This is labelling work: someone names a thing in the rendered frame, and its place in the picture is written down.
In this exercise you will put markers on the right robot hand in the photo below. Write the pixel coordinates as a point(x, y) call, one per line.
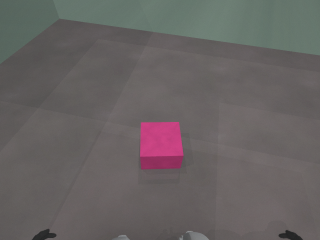
point(290, 235)

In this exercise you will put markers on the carton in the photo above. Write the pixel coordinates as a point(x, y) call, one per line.
point(160, 145)

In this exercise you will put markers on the left robot hand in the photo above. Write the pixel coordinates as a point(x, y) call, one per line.
point(42, 235)

